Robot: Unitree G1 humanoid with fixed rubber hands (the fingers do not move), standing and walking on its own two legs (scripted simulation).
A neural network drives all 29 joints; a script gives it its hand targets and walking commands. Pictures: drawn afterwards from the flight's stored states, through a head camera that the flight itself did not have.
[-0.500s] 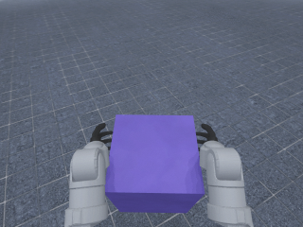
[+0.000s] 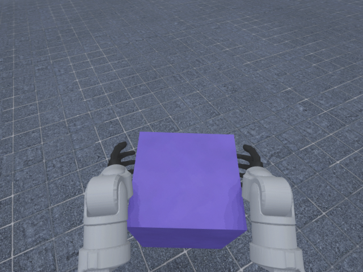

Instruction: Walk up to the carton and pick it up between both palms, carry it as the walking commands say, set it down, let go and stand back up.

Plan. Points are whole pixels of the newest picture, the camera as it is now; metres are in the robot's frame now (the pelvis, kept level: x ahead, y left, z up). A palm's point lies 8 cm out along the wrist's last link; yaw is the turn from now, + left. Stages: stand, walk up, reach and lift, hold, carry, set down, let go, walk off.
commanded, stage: carry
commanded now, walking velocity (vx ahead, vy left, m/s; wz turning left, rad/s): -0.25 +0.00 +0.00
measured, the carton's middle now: (184, 195) +0.30 +0.01 -0.01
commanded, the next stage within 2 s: none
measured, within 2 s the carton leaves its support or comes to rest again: neither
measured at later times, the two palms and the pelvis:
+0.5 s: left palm (87, 222) +0.19 +0.17 +0.11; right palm (250, 211) +0.21 -0.11 +0.10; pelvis -0.11 +0.01 +0.01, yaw +1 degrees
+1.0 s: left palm out of the picture +0.00 +0.13 +0.12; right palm out of the picture +0.02 -0.15 +0.10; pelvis -0.29 -0.03 +0.02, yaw +4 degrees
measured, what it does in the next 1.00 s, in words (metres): walks backwards: left foot, then right foot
